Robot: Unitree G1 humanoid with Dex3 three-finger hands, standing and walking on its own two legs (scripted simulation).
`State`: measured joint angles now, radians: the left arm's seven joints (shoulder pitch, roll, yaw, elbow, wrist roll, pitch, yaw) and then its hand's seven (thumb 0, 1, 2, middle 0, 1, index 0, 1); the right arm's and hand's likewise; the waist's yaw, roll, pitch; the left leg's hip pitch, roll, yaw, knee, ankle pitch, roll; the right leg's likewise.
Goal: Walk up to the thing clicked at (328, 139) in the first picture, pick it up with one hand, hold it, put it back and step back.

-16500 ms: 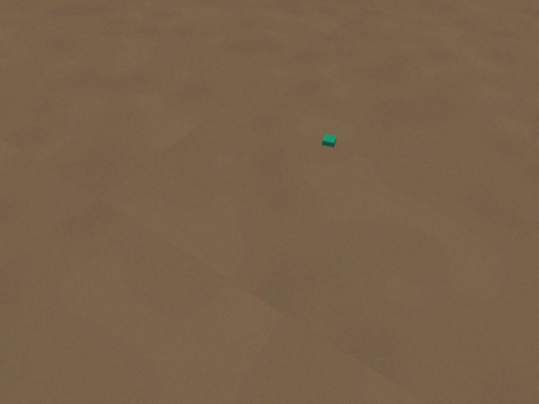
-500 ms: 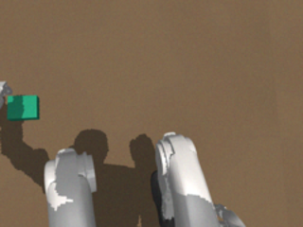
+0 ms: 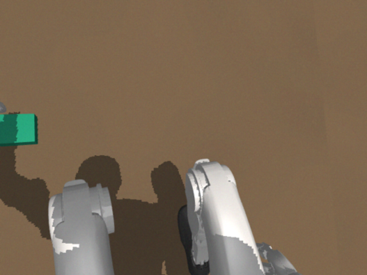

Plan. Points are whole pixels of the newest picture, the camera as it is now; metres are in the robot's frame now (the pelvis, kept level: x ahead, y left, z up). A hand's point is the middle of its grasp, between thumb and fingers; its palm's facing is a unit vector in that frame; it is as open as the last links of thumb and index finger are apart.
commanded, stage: rise first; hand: left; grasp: from above
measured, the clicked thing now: (17, 129) +0.47 +0.32 -0.29
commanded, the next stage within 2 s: approach in 1.26 s
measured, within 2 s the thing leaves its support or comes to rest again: neither
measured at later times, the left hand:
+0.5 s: hand out of the picture +0.42 +0.36 -0.17, palm faces -0.46 -0.10 -0.88, open 13.1 cm
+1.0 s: hand out of the picture +0.42 +0.36 -0.17, palm faces -0.45 -0.08 -0.89, open 13.1 cm
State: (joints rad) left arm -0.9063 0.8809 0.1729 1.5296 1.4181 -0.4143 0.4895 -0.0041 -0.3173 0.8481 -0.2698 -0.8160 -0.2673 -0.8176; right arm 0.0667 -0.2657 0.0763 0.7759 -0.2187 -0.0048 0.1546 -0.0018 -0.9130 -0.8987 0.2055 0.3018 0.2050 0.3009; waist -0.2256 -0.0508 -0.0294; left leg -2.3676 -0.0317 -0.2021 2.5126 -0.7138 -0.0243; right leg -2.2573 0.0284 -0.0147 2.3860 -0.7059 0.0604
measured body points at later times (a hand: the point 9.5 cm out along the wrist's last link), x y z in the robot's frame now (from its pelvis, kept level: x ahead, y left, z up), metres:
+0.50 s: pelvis +0.00 +0.00 +0.00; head +0.24 +0.11 +0.37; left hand +0.44 +0.37 -0.12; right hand +0.08 -0.27 -0.09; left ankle +0.06 +0.13 -0.27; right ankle +0.10 -0.15 -0.27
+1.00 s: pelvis -0.01 +0.00 +0.00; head +0.22 +0.11 +0.38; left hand +0.44 +0.36 -0.12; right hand +0.07 -0.27 -0.09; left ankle +0.06 +0.13 -0.27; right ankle +0.10 -0.15 -0.27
